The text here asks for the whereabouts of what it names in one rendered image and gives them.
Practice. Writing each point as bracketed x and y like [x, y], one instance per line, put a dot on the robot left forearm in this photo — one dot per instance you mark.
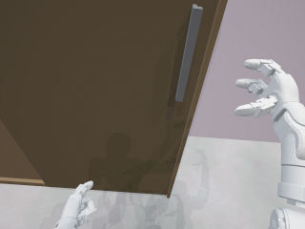
[66, 223]

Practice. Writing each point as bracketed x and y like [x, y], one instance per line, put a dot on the right robot hand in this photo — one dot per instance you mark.
[282, 89]

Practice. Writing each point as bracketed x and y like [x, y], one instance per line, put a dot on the left robot hand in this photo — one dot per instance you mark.
[75, 205]

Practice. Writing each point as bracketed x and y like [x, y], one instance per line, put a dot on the wardrobe door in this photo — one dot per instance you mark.
[13, 162]
[88, 87]

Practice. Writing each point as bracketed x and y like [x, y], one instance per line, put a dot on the handle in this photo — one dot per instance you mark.
[192, 33]

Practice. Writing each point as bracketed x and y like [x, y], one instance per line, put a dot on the robot right forearm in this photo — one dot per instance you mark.
[289, 125]

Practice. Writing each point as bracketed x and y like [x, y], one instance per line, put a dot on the right robot upper arm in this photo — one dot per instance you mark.
[283, 218]

